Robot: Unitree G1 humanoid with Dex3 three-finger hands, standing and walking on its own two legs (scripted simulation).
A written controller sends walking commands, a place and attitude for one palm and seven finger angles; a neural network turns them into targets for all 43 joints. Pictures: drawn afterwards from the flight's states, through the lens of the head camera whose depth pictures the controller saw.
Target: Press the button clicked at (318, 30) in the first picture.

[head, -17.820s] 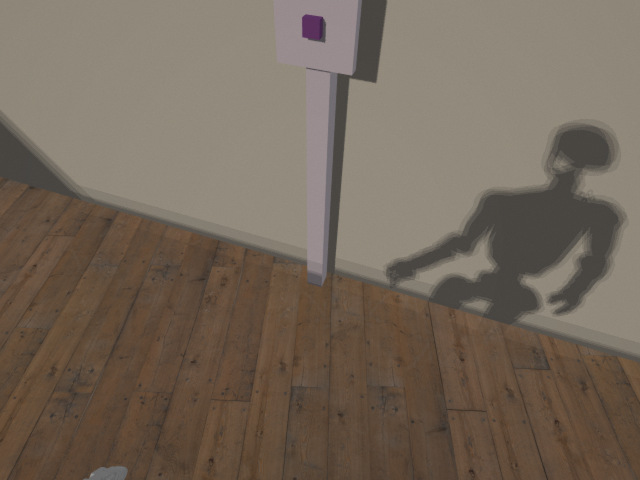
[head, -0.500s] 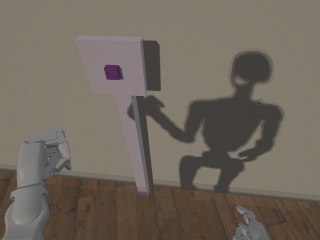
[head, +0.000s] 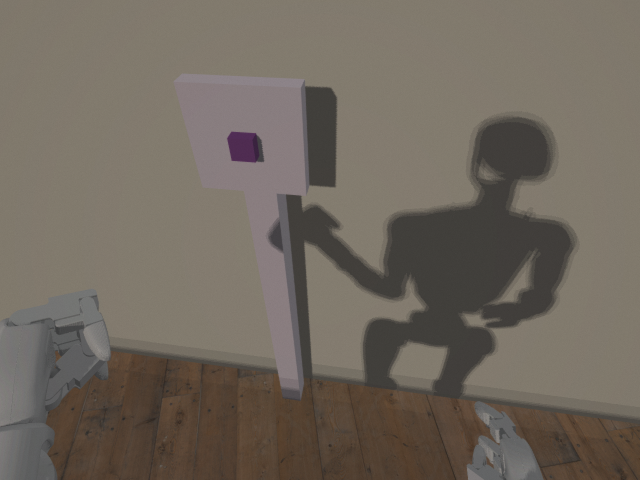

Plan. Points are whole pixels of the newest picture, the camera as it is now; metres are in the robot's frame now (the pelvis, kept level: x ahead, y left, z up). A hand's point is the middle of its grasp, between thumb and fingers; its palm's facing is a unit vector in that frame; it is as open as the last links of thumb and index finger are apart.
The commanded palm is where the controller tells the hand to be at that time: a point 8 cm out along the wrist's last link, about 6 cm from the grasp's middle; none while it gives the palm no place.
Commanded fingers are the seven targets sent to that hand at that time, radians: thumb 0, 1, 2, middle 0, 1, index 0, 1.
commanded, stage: draw the hand back to the body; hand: left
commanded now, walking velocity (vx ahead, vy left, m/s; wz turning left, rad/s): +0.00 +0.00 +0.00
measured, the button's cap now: (244, 146) +0.51 +0.19 +0.18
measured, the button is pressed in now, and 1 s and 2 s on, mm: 0 0 0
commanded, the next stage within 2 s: step back with the hand held close in 0.08 s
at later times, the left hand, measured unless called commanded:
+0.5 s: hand (105, 349) +0.18 +0.24 +0.15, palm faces +0.30 -0.81 -0.50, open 3.1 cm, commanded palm +0.12 +0.29 +0.17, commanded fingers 0.00 0.90 0.90 -1.30 -1.50 -1.30 -1.50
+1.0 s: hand (49, 405) +0.12 +0.25 +0.16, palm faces +0.40 -0.77 -0.49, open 3.1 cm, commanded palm +0.05 +0.30 +0.17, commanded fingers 0.00 0.90 0.90 -1.30 -1.50 -1.30 -1.50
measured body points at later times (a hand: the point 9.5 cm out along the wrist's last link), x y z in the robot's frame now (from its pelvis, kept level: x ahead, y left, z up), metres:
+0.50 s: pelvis -0.02 +0.01 -0.01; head -0.01 +0.00 +0.44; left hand +0.16 +0.28 +0.18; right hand +0.14 -0.24 -0.09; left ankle -0.04 +0.09 -0.74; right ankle +0.04 -0.12 -0.74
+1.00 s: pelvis -0.07 +0.01 -0.02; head -0.06 +0.03 +0.43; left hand +0.09 +0.29 +0.19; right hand +0.08 -0.23 -0.10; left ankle -0.04 +0.09 -0.74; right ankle -0.01 -0.12 -0.74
